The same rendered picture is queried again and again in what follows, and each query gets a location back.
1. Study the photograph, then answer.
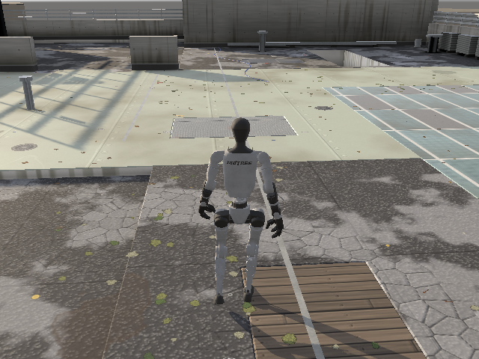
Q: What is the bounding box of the left robot forearm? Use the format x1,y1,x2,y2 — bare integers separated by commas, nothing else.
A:
199,179,212,206

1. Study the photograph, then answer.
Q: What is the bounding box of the left robot foot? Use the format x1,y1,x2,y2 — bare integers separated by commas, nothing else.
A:
213,294,224,304

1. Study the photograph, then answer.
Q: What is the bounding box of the right robot upper arm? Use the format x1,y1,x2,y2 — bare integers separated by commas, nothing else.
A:
256,151,274,194

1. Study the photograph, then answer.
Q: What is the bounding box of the robot foot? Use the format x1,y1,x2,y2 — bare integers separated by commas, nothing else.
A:
213,294,224,304
243,285,254,302

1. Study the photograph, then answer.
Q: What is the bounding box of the left robot upper arm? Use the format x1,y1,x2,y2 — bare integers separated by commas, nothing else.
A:
204,150,225,191

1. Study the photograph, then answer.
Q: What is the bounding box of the right robot forearm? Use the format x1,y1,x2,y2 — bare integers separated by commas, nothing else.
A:
267,182,282,219

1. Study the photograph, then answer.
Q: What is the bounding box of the left robot hand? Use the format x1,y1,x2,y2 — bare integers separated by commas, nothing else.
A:
198,204,216,219

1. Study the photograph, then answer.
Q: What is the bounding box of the right robot foot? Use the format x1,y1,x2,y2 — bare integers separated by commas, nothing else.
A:
243,285,254,302

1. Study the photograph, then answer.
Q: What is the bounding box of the right robot hand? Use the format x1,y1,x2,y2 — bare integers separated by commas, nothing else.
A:
266,217,284,238

